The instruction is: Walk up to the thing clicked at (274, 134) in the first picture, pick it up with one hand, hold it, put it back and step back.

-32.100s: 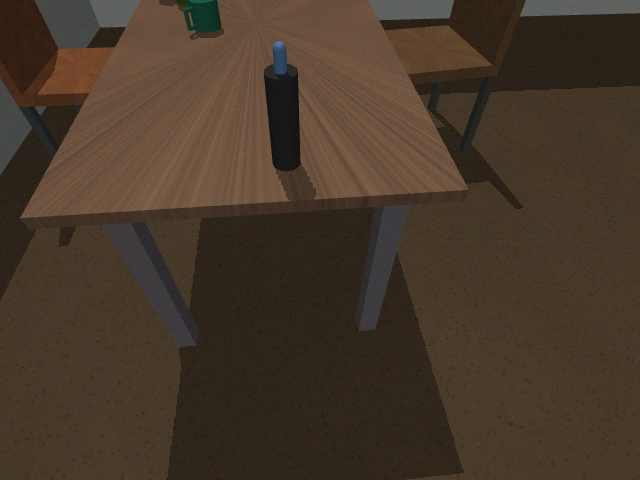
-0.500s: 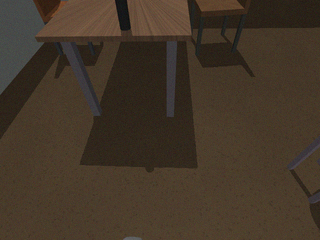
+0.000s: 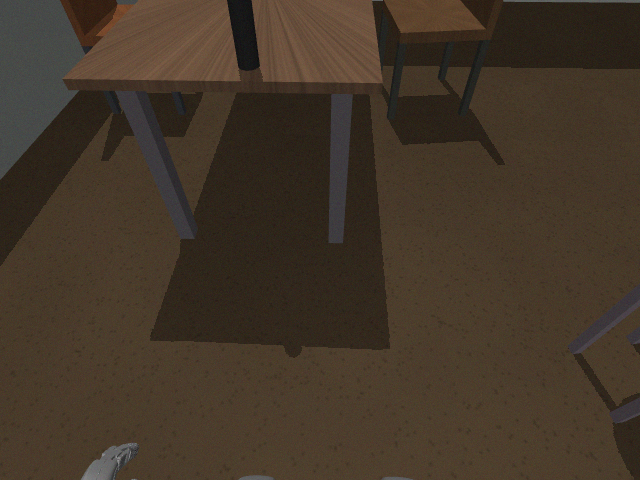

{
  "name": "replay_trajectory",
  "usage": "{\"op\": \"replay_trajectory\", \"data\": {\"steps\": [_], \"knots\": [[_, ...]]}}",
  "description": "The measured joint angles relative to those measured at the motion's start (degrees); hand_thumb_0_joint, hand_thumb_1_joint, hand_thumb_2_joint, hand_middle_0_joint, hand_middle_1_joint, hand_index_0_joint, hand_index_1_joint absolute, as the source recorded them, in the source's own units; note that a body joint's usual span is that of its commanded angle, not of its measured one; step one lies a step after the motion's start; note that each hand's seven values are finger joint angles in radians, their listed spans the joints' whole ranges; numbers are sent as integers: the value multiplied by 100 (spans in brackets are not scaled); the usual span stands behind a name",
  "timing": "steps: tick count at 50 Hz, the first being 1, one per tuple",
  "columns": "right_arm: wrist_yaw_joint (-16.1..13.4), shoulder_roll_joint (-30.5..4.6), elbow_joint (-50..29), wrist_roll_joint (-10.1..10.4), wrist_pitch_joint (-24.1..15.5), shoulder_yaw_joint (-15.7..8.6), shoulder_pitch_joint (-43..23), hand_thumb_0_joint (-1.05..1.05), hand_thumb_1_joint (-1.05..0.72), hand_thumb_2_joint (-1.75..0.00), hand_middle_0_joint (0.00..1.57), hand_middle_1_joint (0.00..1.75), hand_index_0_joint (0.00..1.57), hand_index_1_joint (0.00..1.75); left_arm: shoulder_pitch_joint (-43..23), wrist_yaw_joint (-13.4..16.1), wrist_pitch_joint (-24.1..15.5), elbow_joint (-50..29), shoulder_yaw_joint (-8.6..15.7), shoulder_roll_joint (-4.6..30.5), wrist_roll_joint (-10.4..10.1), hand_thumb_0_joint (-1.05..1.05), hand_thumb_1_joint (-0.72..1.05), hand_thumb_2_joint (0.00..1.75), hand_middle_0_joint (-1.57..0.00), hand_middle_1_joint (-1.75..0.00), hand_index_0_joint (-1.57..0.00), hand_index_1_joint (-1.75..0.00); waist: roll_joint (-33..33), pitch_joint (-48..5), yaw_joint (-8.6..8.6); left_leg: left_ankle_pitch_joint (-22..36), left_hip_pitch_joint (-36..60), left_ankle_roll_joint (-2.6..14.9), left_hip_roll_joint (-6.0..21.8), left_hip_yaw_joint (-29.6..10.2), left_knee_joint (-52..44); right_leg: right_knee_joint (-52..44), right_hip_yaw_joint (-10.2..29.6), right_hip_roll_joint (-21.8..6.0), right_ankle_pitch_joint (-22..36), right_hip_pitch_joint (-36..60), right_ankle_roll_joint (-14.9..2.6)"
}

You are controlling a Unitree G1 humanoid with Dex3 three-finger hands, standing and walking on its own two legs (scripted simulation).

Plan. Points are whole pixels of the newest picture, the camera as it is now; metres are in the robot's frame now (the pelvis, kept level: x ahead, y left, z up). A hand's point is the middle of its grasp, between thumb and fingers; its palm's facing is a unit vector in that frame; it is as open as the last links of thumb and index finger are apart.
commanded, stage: step back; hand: left
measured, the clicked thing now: (241, 17) +1.08 +0.19 +0.11
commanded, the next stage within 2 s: stand in 0.58 s
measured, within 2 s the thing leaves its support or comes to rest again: neither
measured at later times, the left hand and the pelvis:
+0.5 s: hand out of the picture +0.12 +0.28 -0.14, palm faces +0.01 -0.94 -0.34, open 7.4 cm; pelvis +0.02 +0.02 +0.01, yaw +0 degrees
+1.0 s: hand out of the picture +0.08 +0.25 -0.14, palm faces -0.04 -0.94 -0.34, open 7.4 cm; pelvis +0.01 +0.00 +0.02, yaw -1 degrees
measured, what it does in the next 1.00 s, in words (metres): stands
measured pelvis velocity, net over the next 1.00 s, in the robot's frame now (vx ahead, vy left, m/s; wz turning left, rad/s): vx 0.01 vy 0.00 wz -0.01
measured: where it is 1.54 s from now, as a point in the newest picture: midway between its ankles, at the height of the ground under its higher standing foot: outside the picture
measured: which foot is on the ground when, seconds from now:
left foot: down 0.00-1.00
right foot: down 0.00-1.00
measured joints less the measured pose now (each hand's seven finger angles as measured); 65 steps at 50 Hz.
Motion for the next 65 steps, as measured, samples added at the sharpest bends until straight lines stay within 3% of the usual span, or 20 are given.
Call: {"op": "replay_trajectory", "data": {"steps": [3, 5, 15, 31, 45, 65], "knots": [[7, -11, 70, -29, -57, 6, -73, 1, -91, -90, 21, 29, 20, 30, -71, -12, 8, 16, -29, -9, -29, 0, 90, 90, -21, -30, -20, -30, 11, 24, 12, 528, 189, -26, 99, 148, -762, 104, -26, -33, -87, -41, 75], [-15, 73, 168, -68, -100, -5, -158, 1, -91, -90, 21, 29, 20, 30, -122, -1, 53, 62, -22, 56, -71, 0, 90, 90, -21, -30, -20, -30, -137, 108, 12, 1129, 358, -88, 15, 237, -1125, 253, 36, -141, -186, -51, 141], [2, 337, 377, -38, -90, 103, -530, 1, -91, -90, 21, 30, 20, 30, -171, 55, 115, 398, -19, 277, -185, 0, 90, 90, -21, -30, -20, -30, -291, 105, 39, 1060, 568, -70, 88, 316, -1365, -356, 88, -56, 58, 289, 219], [70, 340, 525, -4, -60, 119, -1051, 1, -91, -90, 21, 29, 20, 30, -146, 35, 73, 739, -116, 184, -141, 0, 90, 90, -20, -30, -20, -30, -154, 30, 141, 1484, 965, -89, 71, 323, -2157, -1080, 72, -56, 440, 659, 223], [133, 258, 684, 27, -54, 131, -803, 1, -91, -90, 21, 29, 20, 30, 17, 27, -10, 920, -243, 50, -132, 0, 90, 90, -21, -30, -20, -30, -73, 21, 30, 1845, 1253, -180, 131, 319, -2742, -1492, 53, 14, 703, 864, 146], [147, 214, 784, -5, -35, 168, -384, 1, -91, -90, 21, 29, 20, 30, 54, 6, 7, 874, -247, 121, -140, 0, 90, 90, -21, -30, -20, -30, -59, -44, -54, 1901, 1137, -288, 264, 313, -2718, -1488, 46, 148, 774, 745, 30]]}}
